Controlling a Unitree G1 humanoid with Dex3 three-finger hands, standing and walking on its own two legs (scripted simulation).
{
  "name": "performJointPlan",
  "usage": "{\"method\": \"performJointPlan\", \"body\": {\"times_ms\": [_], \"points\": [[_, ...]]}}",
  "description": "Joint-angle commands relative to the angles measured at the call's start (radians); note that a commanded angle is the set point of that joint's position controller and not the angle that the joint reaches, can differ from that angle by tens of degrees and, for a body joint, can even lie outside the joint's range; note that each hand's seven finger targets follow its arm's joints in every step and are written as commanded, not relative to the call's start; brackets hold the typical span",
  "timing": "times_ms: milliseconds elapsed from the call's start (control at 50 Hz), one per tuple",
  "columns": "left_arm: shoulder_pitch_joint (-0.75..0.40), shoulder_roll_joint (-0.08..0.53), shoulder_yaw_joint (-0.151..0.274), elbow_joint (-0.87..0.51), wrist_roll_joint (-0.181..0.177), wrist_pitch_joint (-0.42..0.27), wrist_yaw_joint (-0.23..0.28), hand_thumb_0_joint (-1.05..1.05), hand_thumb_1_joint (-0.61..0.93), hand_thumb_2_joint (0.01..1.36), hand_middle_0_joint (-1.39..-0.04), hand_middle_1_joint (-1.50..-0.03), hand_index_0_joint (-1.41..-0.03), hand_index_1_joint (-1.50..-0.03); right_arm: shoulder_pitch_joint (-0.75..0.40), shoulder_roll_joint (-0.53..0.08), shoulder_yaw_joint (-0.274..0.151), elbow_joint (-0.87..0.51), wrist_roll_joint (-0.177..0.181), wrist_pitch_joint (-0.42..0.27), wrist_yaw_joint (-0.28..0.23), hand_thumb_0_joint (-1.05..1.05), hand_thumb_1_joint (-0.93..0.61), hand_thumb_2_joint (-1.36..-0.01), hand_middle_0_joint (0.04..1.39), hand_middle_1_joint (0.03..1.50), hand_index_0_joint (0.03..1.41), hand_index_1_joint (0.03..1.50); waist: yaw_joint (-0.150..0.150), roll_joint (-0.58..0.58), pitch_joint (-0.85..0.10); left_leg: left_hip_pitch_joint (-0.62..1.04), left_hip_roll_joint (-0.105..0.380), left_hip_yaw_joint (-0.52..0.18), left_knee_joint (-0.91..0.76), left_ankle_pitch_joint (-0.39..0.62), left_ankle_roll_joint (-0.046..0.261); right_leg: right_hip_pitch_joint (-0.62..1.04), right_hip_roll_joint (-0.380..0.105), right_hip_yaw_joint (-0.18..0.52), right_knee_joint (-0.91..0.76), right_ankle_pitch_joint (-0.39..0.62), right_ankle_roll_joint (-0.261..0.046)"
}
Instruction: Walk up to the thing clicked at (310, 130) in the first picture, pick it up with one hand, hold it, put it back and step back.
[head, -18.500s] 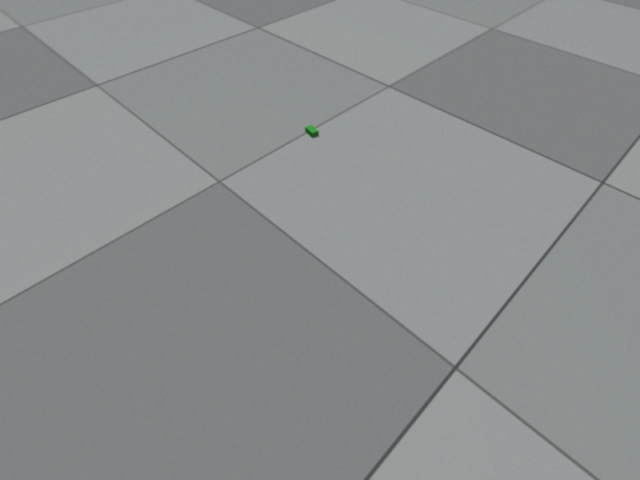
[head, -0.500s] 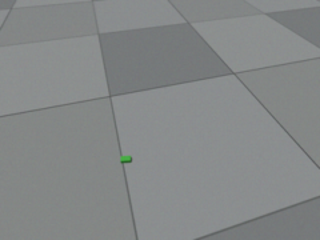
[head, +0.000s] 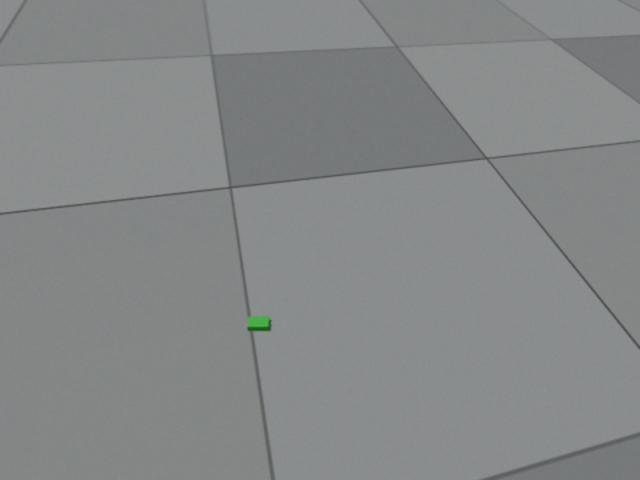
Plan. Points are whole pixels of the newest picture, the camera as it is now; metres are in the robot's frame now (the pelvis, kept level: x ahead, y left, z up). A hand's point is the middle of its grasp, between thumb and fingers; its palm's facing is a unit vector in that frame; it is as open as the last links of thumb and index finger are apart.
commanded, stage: walk up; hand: left
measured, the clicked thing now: (258, 323) +0.71 +0.18 -0.74
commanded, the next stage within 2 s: none
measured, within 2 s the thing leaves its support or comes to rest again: neither
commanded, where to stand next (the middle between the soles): +0.33 -0.05 m, yaw -1 degrees
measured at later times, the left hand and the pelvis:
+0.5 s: hand (169, 378) +0.28 +0.23 -0.12, palm faces -0.05 -0.92 -0.38, open 7.4 cm; pelvis +0.16 -0.03 +0.00, yaw -2 degrees
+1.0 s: hand (186, 371) +0.31 +0.22 -0.16, palm faces -0.03 -0.93 -0.36, open 7.4 cm; pelvis +0.23 -0.04 -0.01, yaw -1 degrees
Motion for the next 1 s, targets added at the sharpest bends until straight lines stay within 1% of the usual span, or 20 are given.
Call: {"method": "performJointPlan", "body": {"times_ms": [0,40,100,240,300,360,380,400,420,440,520,640,680,700,740,760,880,920,960,980], "points": [[-0.029,0.206,0.021,-0.121,-0.023,-0.032,0.01,0.0,0.9,0.9,-0.2,-0.3,-0.2,-0.3,0.059,-0.31,-0.063,-0.101,0.025,-0.027,-0.031,0.0,-0.9,-0.9,0.2,0.3,0.2,0.3,-0.048,0.136,0.012,0.21,0.348,-0.571,-0.442,-0.5,0.198,-0.475,0.019,0.146,0.414,0.005,-0.042],[0.034,0.214,0.026,-0.087,-0.024,-0.034,0.004,0.0,0.9,0.9,-0.2,-0.3,-0.2,-0.3,0.037,-0.25,-0.042,-0.132,0.029,-0.038,-0.039,0.0,-0.9,-0.9,0.2,0.3,0.2,0.3,-0.023,0.153,0.015,0.19,0.276,-0.402,-0.415,-0.308,0.158,-0.432,-0.013,0.132,0.33,0.097,-0.025],[0.03,0.193,0.024,-0.104,-0.012,-0.028,-0.012,0.0,0.9,0.9,-0.2,-0.3,-0.2,-0.3,0.07,-0.245,-0.041,-0.142,0.03,-0.046,-0.039,0.0,-0.9,-0.9,0.2,0.3,0.2,0.3,-0.028,0.16,0.025,0.151,0.259,-0.272,-0.434,-0.135,0.176,-0.38,-0.023,0.081,0.219,0.157,0.017],[-0.097,0.155,0.031,-0.185,-0.003,-0.034,-0.042,0.0,0.9,0.9,-0.2,-0.3,-0.2,-0.3,0.112,-0.269,-0.045,-0.182,0.035,-0.049,-0.033,0.0,-0.9,-0.9,0.2,0.3,0.2,0.3,-0.054,0.164,0.049,0.131,0.228,-0.167,-0.408,-0.135,0.175,-0.311,-0.052,-0.01,-0.078,0.299,0.01],[-0.12,0.143,0.033,-0.194,-0.006,-0.045,-0.041,0.0,0.9,0.9,-0.2,-0.3,-0.2,-0.3,0.127,-0.261,-0.04,-0.196,0.037,-0.04,-0.033,0.0,-0.9,-0.9,0.2,0.3,0.2,0.3,-0.059,0.156,0.026,0.131,0.215,-0.141,-0.327,0.026,0.157,-0.229,-0.012,-0.057,-0.147,0.296,-0.002],[-0.033,0.144,0.042,-0.18,-0.006,-0.057,-0.029,0.0,0.9,0.9,-0.2,-0.3,-0.2,-0.3,0.104,-0.246,-0.028,-0.22,0.035,-0.031,-0.038,0.0,-0.9,-0.9,0.2,0.3,0.2,0.3,0.003,0.106,-0.01,0.09,0.194,-0.105,-0.152,0.166,0.131,-0.054,0.028,-0.09,-0.235,0.281,-0.021],[0.064,0.178,0.059,-0.158,-0.005,-0.068,-0.017,0.0,0.9,0.9,-0.2,-0.3,-0.2,-0.3,0.132,-0.2,-0.011,-0.223,0.038,-0.032,-0.04,0.0,-0.9,-0.9,0.2,0.3,0.2,0.3,0.05,0.001,-0.093,0.07,0.14,-0.059,0.063,0.257,0.097,0.105,0.025,-0.051,-0.283,0.261,-0.045],[0.126,0.251,0.08,-0.162,0.005,-0.076,-0.002,0.0,0.9,0.9,-0.2,-0.3,-0.2,-0.3,0.175,-0.131,0.014,-0.243,0.049,-0.035,-0.048,0.0,-0.9,-0.9,0.2,0.3,0.2,0.3,0.066,-0.213,-0.171,-0.079,0.046,0.014,0.361,0.103,0.038,0.233,-0.179,0.243,-0.368,0.268,-0.117],[0.132,0.306,0.086,-0.171,-0.015,-0.07,0.0,0.0,0.9,0.9,-0.2,-0.3,-0.2,-0.3,0.165,-0.168,0.009,-0.24,0.053,-0.028,-0.055,0.0,-0.9,-0.9,0.2,0.3,0.2,0.3,0.076,-0.261,-0.144,-0.263,-0.077,0.017,0.51,-0.313,0.015,0.27,-0.349,0.544,-0.457,0.305,-0.254],[0.093,0.289,0.081,-0.191,-0.029,-0.064,0.005,0.0,0.9,0.9,-0.2,-0.3,-0.2,-0.3,0.156,-0.208,-0.004,-0.212,0.04,-0.019,-0.068,0.0,-0.9,-0.9,0.2,0.3,0.2,0.3,0.061,-0.143,-0.089,-0.251,-0.015,-0.099,0.59,-0.354,0.01,0.144,-0.379,0.532,-0.434,0.334,-0.296],[-0.047,0.2,0.044,-0.242,-0.024,-0.053,0.019,0.0,0.9,0.9,-0.2,-0.3,-0.2,-0.3,0.204,-0.189,-0.001,-0.164,0.051,-0.013,-0.058,0.0,-0.9,-0.9,0.2,0.3,0.2,0.3,-0.017,-0.117,-0.038,-0.128,0.024,-0.089,0.44,-0.229,-0.006,-0.082,-0.204,0.148,-0.404,0.463,-0.225],[-0.089,0.187,0.016,-0.248,-0.017,-0.034,0.035,0.0,0.9,0.9,-0.2,-0.3,-0.2,-0.3,0.141,-0.134,0.01,-0.137,0.039,-0.007,-0.071,0.0,-0.9,-0.9,0.2,0.3,0.2,0.3,-0.015,-0.099,-0.098,0.059,-0.003,-0.007,0.064,-0.036,-0.027,-0.144,-0.188,0.055,-0.224,0.782,-0.189],[-0.138,0.172,0.002,-0.258,-0.033,-0.017,0.036,0.0,0.9,0.9,-0.2,-0.3,-0.2,-0.3,0.156,-0.153,0.002,-0.124,0.034,-0.012,-0.079,0.0,-0.9,-0.9,0.2,0.3,0.2,0.3,-0.051,-0.054,-0.114,0.178,-0.014,-0.014,-0.042,0.156,-0.001,-0.234,-0.166,0.054,-0.141,0.602,-0.132],[-0.133,0.15,-0.005,-0.257,-0.037,-0.008,0.037,0.0,0.9,0.9,-0.2,-0.3,-0.2,-0.3,0.131,-0.199,-0.007,-0.132,0.029,-0.014,-0.083,0.0,-0.9,-0.9,0.2,0.3,0.2,0.3,-0.045,0.043,-0.103,0.179,0.06,-0.112,-0.083,0.284,0.019,-0.27,-0.112,0.027,-0.098,0.449,-0.085],[-0.08,0.142,-0.004,-0.219,-0.052,0.02,0.045,0.0,0.9,0.9,-0.2,-0.3,-0.2,-0.3,0.034,-0.3,-0.015,-0.171,0.038,-0.017,-0.083,0.0,-0.9,-0.9,0.2,0.3,0.2,0.3,-0.013,0.208,-0.13,0.043,0.348,-0.48,-0.212,0.333,0.225,-0.19,0.045,-0.014,0.125,-0.028,-0.004],[-0.089,0.161,0.001,-0.195,-0.045,0.029,0.05,0.0,0.9,0.9,-0.2,-0.3,-0.2,-0.3,0.001,-0.296,-0.016,-0.164,0.033,-0.015,-0.085,0.0,-0.9,-0.9,0.2,0.3,0.2,0.3,-0.019,0.214,-0.122,0.025,0.36,-0.516,-0.225,0.299,0.258,-0.191,0.031,0.03,0.207,-0.136,-0.006],[-0.061,0.129,-0.001,-0.105,-0.034,0.001,0.043,0.0,0.9,0.9,-0.2,-0.3,-0.2,-0.3,-0.079,-0.233,0.019,-0.135,0.038,0.003,-0.092,0.0,-0.9,-0.9,0.2,0.3,0.2,0.3,0.02,0.227,-0.185,0.12,0.197,-0.231,-0.032,0.479,0.129,-0.101,0.017,-0.022,-0.158,0.096,-0.008],[-0.071,0.172,0.003,-0.083,-0.021,-0.018,0.052,0.0,0.9,0.9,-0.2,-0.3,-0.2,-0.3,-0.081,-0.198,0.03,-0.128,0.055,0.016,-0.085,0.0,-0.9,-0.9,0.2,0.3,0.2,0.3,0.01,0.146,-0.212,0.053,0.15,-0.179,0.035,0.407,0.06,0.033,-0.045,0.068,-0.265,0.419,-0.022],[-0.195,0.252,0.007,-0.096,-0.026,-0.025,0.047,0.0,0.9,0.9,-0.2,-0.3,-0.2,-0.3,-0.079,-0.168,0.036,-0.099,0.061,0.026,-0.081,0.0,-0.9,-0.9,0.2,0.3,0.2,0.3,-0.046,-0.006,-0.149,0.098,0.042,-0.099,0.013,0.066,0.0,-0.143,-0.191,0.215,-0.262,0.448,-0.114],[-0.225,0.217,-0.006,-0.101,-0.027,-0.025,0.045,0.0,0.9,0.9,-0.2,-0.3,-0.2,-0.3,-0.09,-0.178,0.031,-0.075,0.054,0.029,-0.077,0.0,-0.9,-0.9,0.2,0.3,0.2,0.3,-0.053,0.023,-0.119,0.156,0.053,-0.101,-0.026,0.061,0.002,-0.194,-0.171,0.178,-0.264,0.401,-0.091]]}}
